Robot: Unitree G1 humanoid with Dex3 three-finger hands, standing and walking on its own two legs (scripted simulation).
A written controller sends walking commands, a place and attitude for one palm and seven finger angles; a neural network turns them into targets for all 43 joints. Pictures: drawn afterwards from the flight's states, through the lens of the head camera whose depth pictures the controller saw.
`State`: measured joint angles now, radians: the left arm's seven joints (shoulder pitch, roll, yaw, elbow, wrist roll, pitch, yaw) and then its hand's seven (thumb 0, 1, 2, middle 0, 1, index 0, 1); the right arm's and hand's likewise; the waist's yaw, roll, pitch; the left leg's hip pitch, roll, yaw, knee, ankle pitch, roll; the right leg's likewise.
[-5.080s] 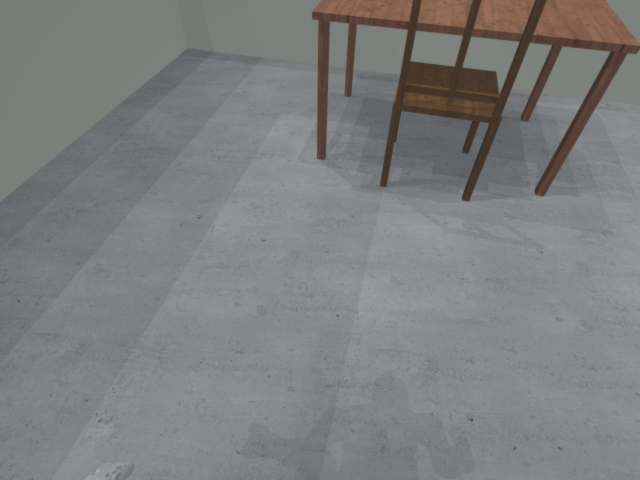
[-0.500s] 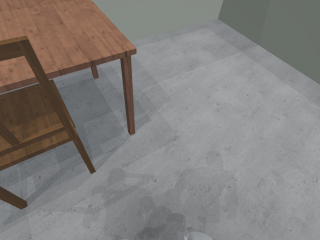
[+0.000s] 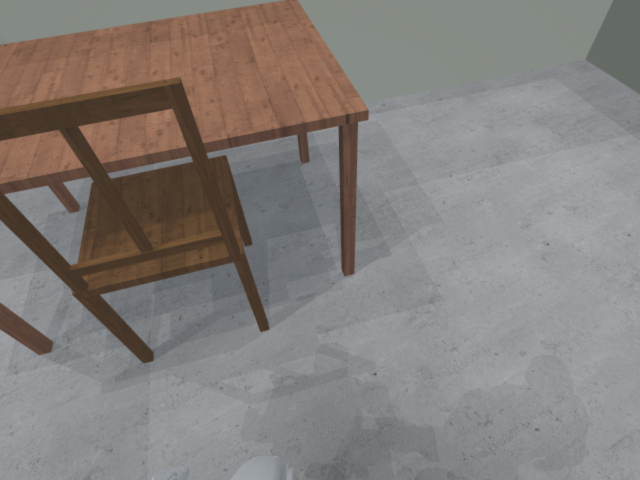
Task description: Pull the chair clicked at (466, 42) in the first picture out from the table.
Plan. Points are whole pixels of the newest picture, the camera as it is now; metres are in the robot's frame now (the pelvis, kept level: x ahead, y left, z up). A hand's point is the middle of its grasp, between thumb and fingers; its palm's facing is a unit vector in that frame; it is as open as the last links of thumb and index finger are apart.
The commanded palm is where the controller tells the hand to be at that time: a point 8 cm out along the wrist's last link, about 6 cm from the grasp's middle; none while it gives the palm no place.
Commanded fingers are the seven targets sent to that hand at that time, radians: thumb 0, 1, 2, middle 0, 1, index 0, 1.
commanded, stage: turn to face it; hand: left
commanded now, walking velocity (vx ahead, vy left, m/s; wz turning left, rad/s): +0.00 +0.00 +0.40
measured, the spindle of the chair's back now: (113, 198) +0.64 +0.46 -0.07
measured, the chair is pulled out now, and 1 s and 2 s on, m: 0.00 0.00 0.00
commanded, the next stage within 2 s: take the last steps up to it in 0.30 s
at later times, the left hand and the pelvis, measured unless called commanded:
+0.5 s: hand out of the picture +0.00 +0.27 -0.17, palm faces +0.20 -0.95 -0.24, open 7.4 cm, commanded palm none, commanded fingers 0.00 0.90 0.90 -0.20 -0.30 -0.20 -0.30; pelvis -0.01 +0.05 +0.00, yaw +10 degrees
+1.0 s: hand out of the picture -0.02 +0.18 -0.15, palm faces +0.32 -0.92 -0.22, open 7.3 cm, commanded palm none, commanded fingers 0.00 0.90 0.90 -0.20 -0.30 -0.20 -0.30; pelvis +0.09 +0.04 +0.01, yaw +16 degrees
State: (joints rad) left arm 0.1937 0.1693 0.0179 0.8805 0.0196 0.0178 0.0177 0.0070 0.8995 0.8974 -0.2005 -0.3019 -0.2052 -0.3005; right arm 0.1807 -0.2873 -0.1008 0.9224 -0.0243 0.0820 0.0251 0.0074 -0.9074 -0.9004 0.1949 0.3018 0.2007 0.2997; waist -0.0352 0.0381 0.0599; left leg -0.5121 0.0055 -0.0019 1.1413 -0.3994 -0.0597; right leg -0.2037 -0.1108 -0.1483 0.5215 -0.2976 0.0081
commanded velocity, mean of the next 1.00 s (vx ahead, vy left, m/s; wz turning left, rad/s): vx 0.19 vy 0.03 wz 0.17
